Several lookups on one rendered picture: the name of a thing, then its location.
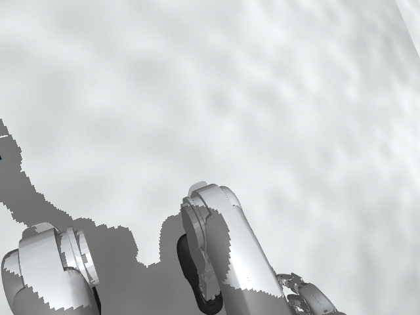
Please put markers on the right robot hand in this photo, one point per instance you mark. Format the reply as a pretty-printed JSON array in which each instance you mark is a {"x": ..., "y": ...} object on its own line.
[{"x": 310, "y": 298}]

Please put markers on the right robot foot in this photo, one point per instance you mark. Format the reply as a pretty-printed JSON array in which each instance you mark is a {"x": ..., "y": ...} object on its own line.
[{"x": 210, "y": 307}]

